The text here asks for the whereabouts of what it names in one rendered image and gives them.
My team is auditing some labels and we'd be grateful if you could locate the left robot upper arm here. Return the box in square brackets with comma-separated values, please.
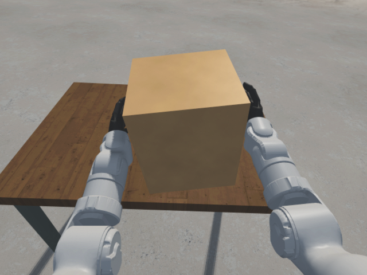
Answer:
[52, 226, 122, 275]

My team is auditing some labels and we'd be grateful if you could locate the left robot hand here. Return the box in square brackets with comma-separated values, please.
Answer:
[108, 97, 128, 133]

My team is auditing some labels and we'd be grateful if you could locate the right robot upper arm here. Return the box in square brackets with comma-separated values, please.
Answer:
[270, 203, 367, 275]

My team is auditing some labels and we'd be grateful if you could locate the robot right forearm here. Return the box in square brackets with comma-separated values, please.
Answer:
[244, 117, 342, 241]

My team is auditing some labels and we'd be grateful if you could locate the table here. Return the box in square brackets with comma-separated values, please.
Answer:
[0, 82, 273, 252]

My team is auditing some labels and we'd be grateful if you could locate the right robot hand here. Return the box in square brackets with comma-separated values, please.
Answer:
[243, 82, 264, 122]

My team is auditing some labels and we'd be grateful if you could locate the carton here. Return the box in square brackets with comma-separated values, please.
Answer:
[122, 49, 251, 194]

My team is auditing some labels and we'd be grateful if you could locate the robot left forearm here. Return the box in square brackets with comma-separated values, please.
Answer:
[53, 130, 133, 271]

